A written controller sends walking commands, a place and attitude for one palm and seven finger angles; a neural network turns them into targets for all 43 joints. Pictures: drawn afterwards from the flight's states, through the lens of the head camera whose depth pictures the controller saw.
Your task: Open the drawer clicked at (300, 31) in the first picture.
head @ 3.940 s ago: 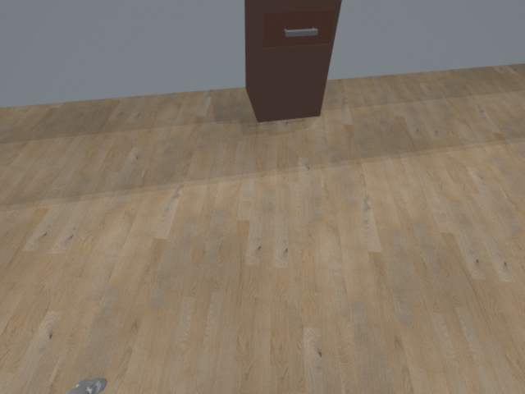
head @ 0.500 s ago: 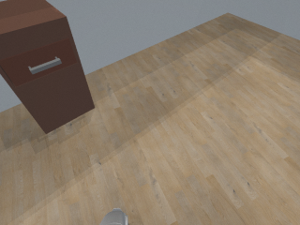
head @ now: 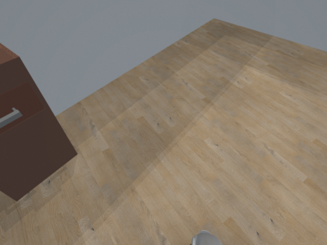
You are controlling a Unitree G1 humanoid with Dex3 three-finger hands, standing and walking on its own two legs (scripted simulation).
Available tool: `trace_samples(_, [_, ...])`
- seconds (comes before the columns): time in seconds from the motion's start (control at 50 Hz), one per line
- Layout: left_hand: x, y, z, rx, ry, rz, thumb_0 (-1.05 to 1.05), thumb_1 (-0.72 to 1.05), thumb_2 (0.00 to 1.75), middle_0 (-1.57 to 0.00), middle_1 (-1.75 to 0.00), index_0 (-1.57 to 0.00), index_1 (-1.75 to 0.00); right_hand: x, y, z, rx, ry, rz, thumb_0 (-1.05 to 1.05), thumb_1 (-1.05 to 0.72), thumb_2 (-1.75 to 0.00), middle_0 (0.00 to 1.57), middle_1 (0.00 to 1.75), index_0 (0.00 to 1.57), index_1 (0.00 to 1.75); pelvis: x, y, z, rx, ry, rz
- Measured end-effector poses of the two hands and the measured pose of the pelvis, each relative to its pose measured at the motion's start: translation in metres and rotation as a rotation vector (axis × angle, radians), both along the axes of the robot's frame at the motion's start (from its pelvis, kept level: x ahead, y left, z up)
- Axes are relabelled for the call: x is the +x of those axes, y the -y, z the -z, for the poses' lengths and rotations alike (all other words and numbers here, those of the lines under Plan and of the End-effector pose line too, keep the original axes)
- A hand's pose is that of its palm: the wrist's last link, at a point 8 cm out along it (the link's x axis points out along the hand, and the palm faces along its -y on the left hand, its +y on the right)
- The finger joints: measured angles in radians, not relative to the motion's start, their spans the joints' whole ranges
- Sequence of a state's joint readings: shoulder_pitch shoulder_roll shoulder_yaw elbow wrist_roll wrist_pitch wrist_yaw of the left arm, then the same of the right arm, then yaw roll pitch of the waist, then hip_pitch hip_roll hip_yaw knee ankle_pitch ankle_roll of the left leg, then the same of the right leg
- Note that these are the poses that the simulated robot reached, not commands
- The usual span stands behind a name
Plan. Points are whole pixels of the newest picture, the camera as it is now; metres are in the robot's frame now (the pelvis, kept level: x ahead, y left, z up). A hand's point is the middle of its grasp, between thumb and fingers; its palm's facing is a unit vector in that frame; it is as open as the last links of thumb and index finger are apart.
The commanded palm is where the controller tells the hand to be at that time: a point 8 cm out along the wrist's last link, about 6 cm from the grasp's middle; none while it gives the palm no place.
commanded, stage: walk to a spot facing it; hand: left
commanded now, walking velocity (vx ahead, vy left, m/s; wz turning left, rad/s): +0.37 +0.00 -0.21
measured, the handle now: out of the picture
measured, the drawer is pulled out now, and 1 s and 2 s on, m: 0.00 0.00 0.00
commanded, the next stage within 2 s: turn to face it in 0.40 s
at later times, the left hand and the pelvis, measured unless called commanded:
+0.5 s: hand (121, 236) +0.18 +0.13 -0.17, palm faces +0.10 -0.98 -0.17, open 7.3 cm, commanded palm none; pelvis +0.20 -0.04 +0.00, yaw +3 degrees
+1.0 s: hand (92, 186) +0.33 +0.25 -0.17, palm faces +0.32 -0.92 -0.23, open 7.4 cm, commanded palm none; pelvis +0.28 +0.02 +0.00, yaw +17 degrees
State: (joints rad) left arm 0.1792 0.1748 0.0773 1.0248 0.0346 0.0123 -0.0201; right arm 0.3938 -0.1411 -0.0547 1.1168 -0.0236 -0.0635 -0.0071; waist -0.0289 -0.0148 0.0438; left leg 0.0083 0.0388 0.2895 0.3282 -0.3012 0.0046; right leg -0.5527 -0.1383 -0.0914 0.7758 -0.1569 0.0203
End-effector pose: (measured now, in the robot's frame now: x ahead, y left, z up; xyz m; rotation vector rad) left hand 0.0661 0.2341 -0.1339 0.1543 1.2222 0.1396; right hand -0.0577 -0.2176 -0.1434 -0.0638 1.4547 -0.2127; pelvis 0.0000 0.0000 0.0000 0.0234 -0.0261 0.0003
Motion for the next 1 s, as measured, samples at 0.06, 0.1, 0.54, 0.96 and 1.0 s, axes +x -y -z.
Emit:
trace_samples(0.06, [0.055, 0.016, 0.001, 0.016, 0.026, 0.065, 0.01, 0.91, 0.90, -0.19, -0.30, -0.20, -0.30, -0.003, 0.001, 0.008, 0.033, -0.071, 0.056, 0.00, -0.91, -0.89, 0.20, 0.30, 0.20, 0.30, 0.030, 0.013, 0.007, 0.006, -0.004, 0.025])
trace_samples(0.1, [0.090, 0.029, 0.005, 0.026, 0.060, 0.096, 0.01, 0.91, 0.90, -0.19, -0.30, -0.20, -0.30, 0.000, 0.004, 0.017, 0.057, -0.121, 0.082, 0.00, -0.91, -0.89, 0.20, 0.30, 0.20, 0.30, 0.053, 0.024, 0.016, 0.006, -0.004, 0.034])
trace_samples(0.54, [0.100, 0.054, 0.016, -0.061, -0.157, -0.144, 0.00, 0.91, 0.89, -0.20, -0.30, -0.20, -0.30, 0.347, 0.043, -0.012, -0.033, 0.232, -0.182, 0.00, -0.91, -0.90, 0.20, 0.30, 0.19, 0.30, 0.210, 0.029, 0.000, -0.060, 0.003, -0.077])
trace_samples(0.96, [0.226, -0.058, 0.008, 0.038, 0.036, -0.285, 0.01, 0.91, 0.89, -0.19, -0.30, -0.20, -0.30, 0.452, -0.024, -0.016, -0.061, 0.224, -0.351, 0.00, -0.91, -0.89, 0.21, 0.30, 0.20, 0.30, 0.274, -0.027, 0.004, -0.062, -0.024, -0.266])
trace_samples(1.0, [0.237, -0.060, 0.003, 0.053, 0.066, -0.290, 0.01, 0.91, 0.89, -0.19, -0.30, -0.20, -0.30, 0.453, -0.021, -0.016, -0.058, 0.214, -0.356, 0.00, -0.91, -0.89, 0.21, 0.30, 0.20, 0.30, 0.277, -0.024, 0.003, -0.063, -0.030, -0.288])
